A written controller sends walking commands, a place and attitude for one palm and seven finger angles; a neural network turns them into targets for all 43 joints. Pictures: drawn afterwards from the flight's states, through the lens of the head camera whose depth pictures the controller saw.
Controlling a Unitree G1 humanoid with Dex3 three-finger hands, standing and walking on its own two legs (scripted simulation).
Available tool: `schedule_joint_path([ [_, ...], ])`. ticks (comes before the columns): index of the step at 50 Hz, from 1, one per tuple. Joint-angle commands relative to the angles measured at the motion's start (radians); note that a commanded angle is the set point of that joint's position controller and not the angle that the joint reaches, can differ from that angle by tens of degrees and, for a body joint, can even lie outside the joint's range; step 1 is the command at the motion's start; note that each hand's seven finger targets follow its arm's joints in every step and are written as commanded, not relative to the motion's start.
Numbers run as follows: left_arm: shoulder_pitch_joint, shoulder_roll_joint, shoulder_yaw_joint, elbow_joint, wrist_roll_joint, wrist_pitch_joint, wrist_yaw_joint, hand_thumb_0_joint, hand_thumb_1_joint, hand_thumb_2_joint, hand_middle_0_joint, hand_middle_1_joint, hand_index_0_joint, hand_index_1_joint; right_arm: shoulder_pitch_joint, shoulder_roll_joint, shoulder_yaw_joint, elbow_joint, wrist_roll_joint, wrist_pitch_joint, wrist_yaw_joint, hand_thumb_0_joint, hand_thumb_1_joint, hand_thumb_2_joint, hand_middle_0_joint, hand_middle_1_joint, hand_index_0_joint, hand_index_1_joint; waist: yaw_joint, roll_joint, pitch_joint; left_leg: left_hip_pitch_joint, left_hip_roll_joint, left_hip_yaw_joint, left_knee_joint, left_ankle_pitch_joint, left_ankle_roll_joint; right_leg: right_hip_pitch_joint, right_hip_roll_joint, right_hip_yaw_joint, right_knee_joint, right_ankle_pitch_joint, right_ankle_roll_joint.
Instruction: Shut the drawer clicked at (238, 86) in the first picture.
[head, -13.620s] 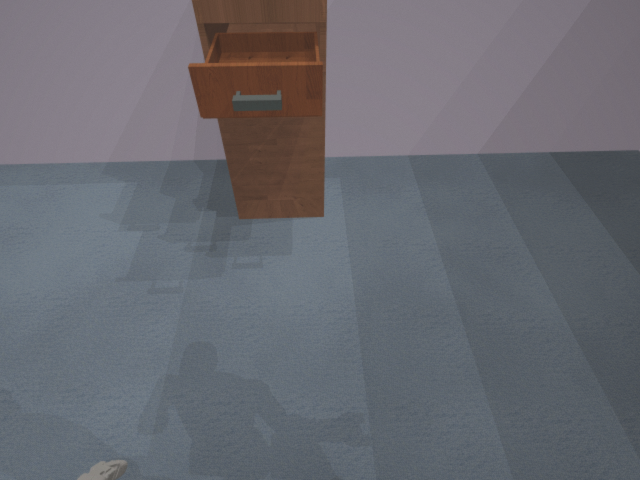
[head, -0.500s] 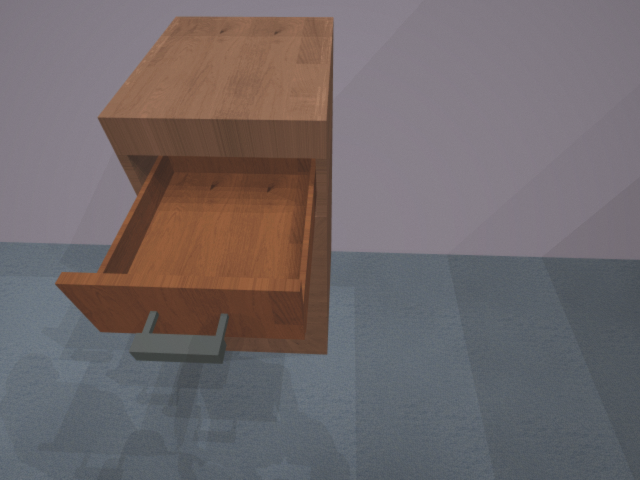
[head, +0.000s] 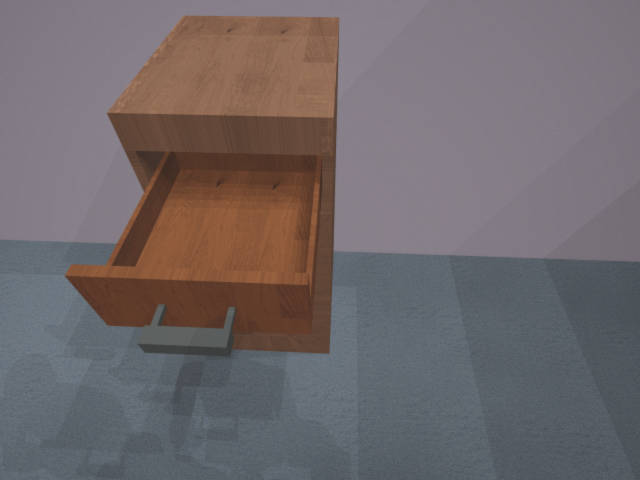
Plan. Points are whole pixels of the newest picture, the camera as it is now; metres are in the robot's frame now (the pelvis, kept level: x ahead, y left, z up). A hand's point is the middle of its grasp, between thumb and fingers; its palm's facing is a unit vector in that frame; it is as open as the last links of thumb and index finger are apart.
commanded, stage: raise the hand and make a fist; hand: left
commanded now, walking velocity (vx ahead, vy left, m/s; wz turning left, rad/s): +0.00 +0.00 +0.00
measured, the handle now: (191, 326) +0.32 +0.21 -0.02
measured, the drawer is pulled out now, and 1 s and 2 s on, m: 0.28 0.27 0.27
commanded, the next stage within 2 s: bring the fist close to the handle in 1.82 s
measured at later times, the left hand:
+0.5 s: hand out of the picture +0.13 +0.16 -0.02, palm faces +0.06 -1.00 -0.02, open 5.1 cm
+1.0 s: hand (180, 453) +0.15 +0.16 +0.03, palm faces +0.01 -1.00 -0.04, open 3.1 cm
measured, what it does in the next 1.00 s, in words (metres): lowers itself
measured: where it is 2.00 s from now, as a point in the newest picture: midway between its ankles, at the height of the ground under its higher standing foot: outside the picture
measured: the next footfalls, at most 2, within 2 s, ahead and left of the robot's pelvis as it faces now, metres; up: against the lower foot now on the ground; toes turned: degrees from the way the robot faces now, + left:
none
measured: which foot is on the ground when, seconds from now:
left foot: down 0.00-1.00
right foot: down 0.00-1.00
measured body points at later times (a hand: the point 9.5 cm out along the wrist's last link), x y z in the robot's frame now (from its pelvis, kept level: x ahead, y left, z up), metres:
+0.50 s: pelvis -0.03 +0.01 -0.09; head +0.01 +0.02 +0.36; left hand +0.12 +0.21 -0.01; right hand +0.24 -0.17 -0.11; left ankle -0.02 +0.13 -0.74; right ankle +0.03 -0.10 -0.74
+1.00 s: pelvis -0.01 +0.02 -0.06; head +0.02 +0.02 +0.39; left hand +0.14 +0.21 +0.03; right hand +0.18 -0.22 -0.12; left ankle -0.02 +0.13 -0.74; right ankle +0.03 -0.10 -0.74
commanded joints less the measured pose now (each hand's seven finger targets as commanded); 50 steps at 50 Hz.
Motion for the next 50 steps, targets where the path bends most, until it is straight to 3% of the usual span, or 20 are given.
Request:
schedule_joint_path([
  [1, -0.168, -0.100, -0.149, -0.739, -0.098, -0.159, 0.029, 0.000, 0.900, 0.900, -0.300, -0.408, -0.300, -0.408, -0.174, -0.211, -0.044, -0.312, 0.050, -0.258, -0.037, 0.000, -0.900, -0.900, 0.200, 0.300, 0.200, 0.300, -0.061, -0.083, -0.008, -0.152, -0.021, -0.075, -0.031, -0.027, 0.055, -0.096, -0.022, -0.023, -0.036, -0.109, 0.023],
  [3, -0.113, -0.077, -0.126, -0.748, -0.086, -0.252, -0.002, 0.000, 0.900, 0.900, -0.340, -0.452, -0.340, -0.452, -0.167, -0.237, -0.065, -0.369, 0.018, -0.301, -0.032, 0.000, -0.900, -0.900, 0.200, 0.300, 0.200, 0.300, -0.076, -0.231, -0.024, -0.222, -0.051, -0.071, 0.077, -0.091, 0.062, -0.224, -0.024, -0.019, -0.018, -0.275, 0.032],
  [4, -0.070, -0.080, -0.105, -0.721, -0.078, -0.301, -0.026, 0.000, 0.900, 0.900, -0.360, -0.473, -0.360, -0.473, -0.177, -0.232, -0.076, -0.413, 0.012, -0.312, -0.018, 0.000, -0.900, -0.900, 0.200, 0.300, 0.200, 0.300, -0.054, -0.224, -0.026, -0.265, -0.065, -0.064, 0.123, -0.103, 0.052, -0.260, -0.031, -0.012, 0.016, -0.316, 0.025],
  [5, 0.025, -0.084, -0.088, -0.715, -0.079, -0.360, -0.066, 0.000, 0.900, 0.900, -0.380, -0.495, -0.380, -0.495, -0.177, -0.225, -0.087, -0.450, -0.001, -0.317, -0.001, 0.000, -0.900, -0.900, 0.200, 0.300, 0.200, 0.300, -0.014, -0.261, -0.090, -0.309, -0.070, -0.053, 0.160, -0.097, 0.041, -0.264, -0.026, -0.012, 0.063, -0.336, 0.020],
  [6, 0.137, -0.102, -0.075, -0.672, -0.095, -0.423, -0.115, 0.000, 0.900, 0.900, -0.400, -0.517, -0.400, -0.517, -0.203, -0.219, -0.093, -0.491, -0.005, -0.317, 0.017, 0.000, -0.900, -0.900, 0.200, 0.300, 0.200, 0.300, 0.018, -0.282, -0.076, -0.384, -0.068, -0.049, 0.197, -0.111, 0.030, -0.284, -0.024, -0.020, 0.115, -0.347, 0.016],
  [8, 0.245, -0.078, -0.009, -0.658, -0.123, -0.575, -0.222, 0.000, 0.900, 0.900, -0.440, -0.560, -0.440, -0.560, -0.242, -0.223, -0.110, -0.549, -0.018, -0.285, 0.061, 0.000, -0.900, -0.900, 0.200, 0.300, 0.200, 0.300, 0.046, -0.239, -0.088, -0.479, -0.076, -0.032, 0.284, -0.100, 0.009, -0.300, -0.018, -0.020, 0.214, -0.287, 0.001],
  [10, 0.317, 0.024, 0.111, -0.661, -0.094, -0.683, -0.282, 0.000, 0.900, 0.900, -0.480, -0.603, -0.480, -0.603, -0.278, -0.228, -0.133, -0.612, -0.025, -0.229, 0.099, 0.000, -0.900, -0.900, 0.200, 0.300, 0.200, 0.300, 0.080, -0.096, -0.147, -0.525, -0.090, -0.005, 0.365, -0.055, 0.007, -0.294, -0.026, -0.010, 0.321, -0.162, -0.023],
  [11, 0.245, 0.024, 0.072, -0.765, -0.076, -0.703, -0.290, 0.000, 0.900, 0.900, -0.500, -0.625, -0.500, -0.625, -0.298, -0.229, -0.127, -0.654, -0.023, -0.215, 0.101, 0.000, -0.900, -0.900, 0.200, 0.300, 0.200, 0.300, 0.074, -0.086, -0.188, -0.566, -0.085, -0.002, 0.394, -0.045, 0.020, -0.324, -0.026, -0.004, 0.376, -0.114, -0.021],
  [13, 0.205, 0.025, 0.044, -0.891, -0.061, -0.703, -0.293, 0.000, 0.900, 0.900, -0.540, -0.668, -0.540, -0.668, -0.292, -0.213, -0.121, -0.708, -0.016, -0.191, 0.098, 0.000, -0.900, -0.900, 0.200, 0.300, 0.200, 0.300, 0.069, 0.008, -0.259, -0.595, -0.079, -0.003, 0.432, -0.050, 0.033, -0.363, -0.021, 0.014, 0.432, -0.101, -0.022],
  [15, 0.123, 0.042, 0.036, -1.025, -0.064, -0.680, -0.268, 0.000, 0.900, 0.900, -0.580, -0.712, -0.580, -0.712, -0.272, -0.211, -0.115, -0.741, -0.015, -0.171, 0.087, 0.000, -0.900, -0.900, 0.200, 0.300, 0.200, 0.300, 0.041, 0.055, -0.287, -0.596, -0.071, -0.027, 0.458, -0.070, 0.040, -0.416, -0.012, 0.022, 0.450, -0.131, -0.022],
  [18, 0.067, 0.021, -0.003, -1.173, -0.087, -0.653, -0.245, 0.000, 0.900, 0.900, -0.640, -0.777, -0.640, -0.777, -0.222, -0.207, -0.098, -0.769, -0.009, -0.153, 0.065, 0.000, -0.900, -0.900, 0.200, 0.300, 0.200, 0.300, -0.013, 0.069, -0.328, -0.565, -0.059, -0.056, 0.500, -0.062, 0.049, -0.451, -0.003, 0.015, 0.451, -0.116, -0.010],
  [19, 0.008, 0.036, -0.005, -1.221, -0.089, -0.646, -0.242, 0.000, 0.900, 0.900, -0.660, -0.798, -0.660, -0.798, -0.204, -0.212, -0.092, -0.764, -0.008, -0.147, 0.057, 0.000, -0.900, -0.900, 0.200, 0.300, 0.200, 0.300, -0.040, 0.028, -0.329, -0.574, -0.054, -0.067, 0.517, -0.070, 0.054, -0.465, 0.002, 0.017, 0.451, -0.126, -0.006],
  [22, -0.014, 0.031, -0.051, -1.218, -0.079, -0.604, -0.264, 0.000, 0.900, 0.900, -0.720, -0.863, -0.720, -0.863, -0.192, -0.217, -0.074, -0.754, -0.002, -0.149, 0.041, 0.000, -0.900, -0.900, 0.200, 0.300, 0.200, 0.300, -0.060, 0.044, -0.315, -0.581, -0.043, -0.088, 0.522, -0.110, 0.056, -0.492, 0.002, 0.009, 0.436, -0.181, -0.001],
  [24, 0.025, 0.059, -0.031, -1.163, -0.072, -0.544, -0.280, 0.000, 0.900, 0.900, -0.760, -0.907, -0.760, -0.907, -0.197, -0.217, -0.070, -0.743, 0.003, -0.146, 0.030, 0.000, -0.900, -0.900, 0.200, 0.300, 0.200, 0.300, -0.054, 0.015, -0.306, -0.587, -0.041, -0.095, 0.512, -0.116, 0.056, -0.469, 0.005, 0.010, 0.416, -0.200, 0.000],
  [27, 0.098, 0.057, -0.020, -1.138, -0.080, -0.436, -0.293, 0.000, 0.900, 0.900, -0.820, -0.972, -0.820, -0.972, -0.211, -0.201, -0.059, -0.761, 0.014, -0.133, 0.026, 0.000, -0.900, -0.900, 0.200, 0.300, 0.200, 0.300, -0.017, -0.013, -0.326, -0.583, -0.049, -0.098, 0.456, -0.116, 0.050, -0.393, -0.001, -0.004, 0.389, -0.215, 0.003],
  [29, 0.138, 0.089, 0.038, -1.100, -0.080, -0.375, -0.268, 0.000, 0.900, 0.900, -0.860, -1.015, -0.860, -1.015, -0.244, -0.192, -0.057, -0.759, 0.019, -0.123, 0.018, 0.000, -0.900, -0.900, 0.200, 0.300, 0.200, 0.300, 0.006, -0.045, -0.317, -0.592, -0.050, -0.094, 0.439, -0.114, 0.048, -0.355, -0.003, 0.002, 0.366, -0.235, 0.006],
  [31, 0.151, 0.069, 0.041, -1.158, -0.092, -0.358, -0.242, 0.000, 0.900, 0.900, -0.900, -1.058, -0.900, -1.058, -0.245, -0.177, -0.052, -0.768, 0.020, -0.121, 0.017, 0.000, -0.900, -0.900, 0.200, 0.300, 0.200, 0.300, 0.021, -0.041, -0.333, -0.572, -0.051, -0.090, 0.415, -0.091, 0.045, -0.324, -0.007, -0.009, 0.364, -0.217, 0.006],
  [34, 0.162, 0.079, 0.065, -1.181, -0.096, -0.376, -0.193, 0.000, 0.900, 0.900, -0.960, -1.123, -0.960, -1.123, -0.254, -0.170, -0.051, -0.754, 0.016, -0.129, 0.014, 0.000, -0.900, -0.900, 0.200, 0.300, 0.200, 0.300, 0.023, -0.082, -0.290, -0.577, -0.046, -0.090, 0.398, -0.096, 0.045, -0.318, -0.007, -0.012, 0.345, -0.240, 0.008],
  [42, 0.261, 0.056, 0.019, -1.263, -0.098, -0.488, -0.194, 0.000, 0.900, 0.900, -1.120, -1.297, -1.120, -1.297, -0.212, -0.190, -0.070, -0.735, 0.018, -0.171, 0.028, 0.000, -0.900, -0.900, 0.200, 0.300, 0.200, 0.300, 0.002, -0.020, -0.266, -0.534, -0.047, -0.072, 0.389, -0.088, 0.046, -0.330, -0.013, -0.014, 0.332, -0.224, 0.006],
  [50, 0.293, 0.088, 0.056, -1.302, -0.088, -0.453, -0.189, 0.000, 0.900, 0.900, -1.280, -1.470, -1.280, -1.470, -0.197, -0.189, -0.078, -0.743, 0.020, -0.155, 0.021, 0.000, -0.900, -0.900, 0.200, 0.300, 0.200, 0.300, 0.009, -0.025, -0.273, -0.479, -0.046, -0.069, 0.371, -0.008, 0.050, -0.277, -0.008, -0.022, 0.326, -0.101, 0.007],
])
